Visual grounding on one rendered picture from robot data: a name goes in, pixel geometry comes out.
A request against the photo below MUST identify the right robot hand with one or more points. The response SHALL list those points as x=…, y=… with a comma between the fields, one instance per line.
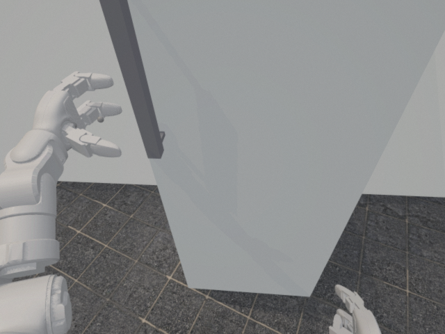
x=362, y=321

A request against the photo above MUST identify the robot left forearm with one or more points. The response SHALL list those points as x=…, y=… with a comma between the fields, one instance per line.
x=28, y=205

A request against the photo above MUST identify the left robot hand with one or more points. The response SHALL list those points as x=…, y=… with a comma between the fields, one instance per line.
x=56, y=112

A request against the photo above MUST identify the handle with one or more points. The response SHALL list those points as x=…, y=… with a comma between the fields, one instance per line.
x=120, y=26

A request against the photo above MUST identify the robot left upper arm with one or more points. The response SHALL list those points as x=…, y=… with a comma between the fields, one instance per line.
x=35, y=306

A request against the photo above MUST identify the fridge door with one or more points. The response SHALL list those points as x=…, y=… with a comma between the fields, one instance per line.
x=275, y=113

